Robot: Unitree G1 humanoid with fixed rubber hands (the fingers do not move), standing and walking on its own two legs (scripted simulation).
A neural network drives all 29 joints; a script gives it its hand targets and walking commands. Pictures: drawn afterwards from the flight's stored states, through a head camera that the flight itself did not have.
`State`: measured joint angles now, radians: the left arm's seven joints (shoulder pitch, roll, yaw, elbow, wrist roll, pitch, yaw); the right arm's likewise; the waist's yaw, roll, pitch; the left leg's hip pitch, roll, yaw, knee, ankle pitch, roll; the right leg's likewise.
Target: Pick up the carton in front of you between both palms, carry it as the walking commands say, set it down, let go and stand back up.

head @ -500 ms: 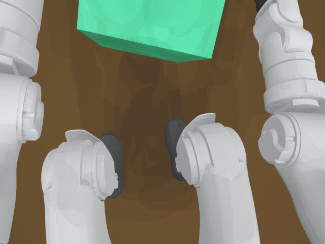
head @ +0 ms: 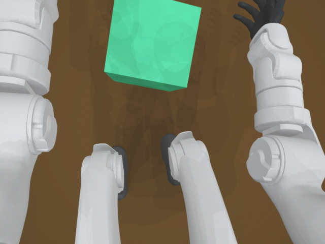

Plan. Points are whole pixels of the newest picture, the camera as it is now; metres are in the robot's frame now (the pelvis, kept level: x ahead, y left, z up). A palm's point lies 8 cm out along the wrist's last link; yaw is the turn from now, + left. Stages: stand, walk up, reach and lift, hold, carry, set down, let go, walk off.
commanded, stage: set down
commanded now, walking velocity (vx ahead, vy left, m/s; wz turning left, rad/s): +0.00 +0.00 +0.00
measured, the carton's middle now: (149, 51) +0.54 -0.05 -0.37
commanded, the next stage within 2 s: let go in 0.40 s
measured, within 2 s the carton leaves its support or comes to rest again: neither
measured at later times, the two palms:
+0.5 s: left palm out of the picture +0.60 +0.14 +0.05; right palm out of the picture +0.51 -0.24 +0.05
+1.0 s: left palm out of the picture +0.43 +0.17 +0.15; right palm out of the picture +0.37 -0.26 +0.16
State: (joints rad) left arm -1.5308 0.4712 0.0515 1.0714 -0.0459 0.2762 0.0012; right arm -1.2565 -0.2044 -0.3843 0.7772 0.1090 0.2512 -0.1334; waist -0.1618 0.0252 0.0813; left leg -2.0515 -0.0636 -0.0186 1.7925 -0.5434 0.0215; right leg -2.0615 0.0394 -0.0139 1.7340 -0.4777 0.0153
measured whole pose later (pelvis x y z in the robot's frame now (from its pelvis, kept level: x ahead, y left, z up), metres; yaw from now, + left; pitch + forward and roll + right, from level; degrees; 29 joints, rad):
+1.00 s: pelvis +0.09 -0.02 +0.25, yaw +2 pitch +27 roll +1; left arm -0.39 0.16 0.19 0.64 0.09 0.08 0.05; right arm -0.26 -0.20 -0.13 0.57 0.00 0.05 0.10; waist -0.10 -0.02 -0.05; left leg -0.88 -0.04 -0.07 0.72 -0.30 -0.01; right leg -0.92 0.05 0.02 0.72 -0.27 -0.03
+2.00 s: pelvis +0.11 -0.01 +0.28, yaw +1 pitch -2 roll +0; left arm 0.21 0.26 0.03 0.57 0.04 0.06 0.00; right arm 0.19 -0.28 -0.04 0.51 -0.04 0.11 -0.01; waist 0.00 0.02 0.03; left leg -0.17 -0.03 -0.05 0.53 -0.33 0.02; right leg -0.20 0.04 0.04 0.52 -0.29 -0.01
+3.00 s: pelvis +0.12 -0.02 +0.29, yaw +2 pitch -2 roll +0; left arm 0.15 0.35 0.04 0.92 0.02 0.00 0.01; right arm 0.16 -0.37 -0.01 0.92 -0.03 -0.02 -0.02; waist 0.01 0.02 0.01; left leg -0.10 -0.02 -0.07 0.38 -0.25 0.00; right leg -0.13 0.04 0.01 0.39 -0.22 -0.03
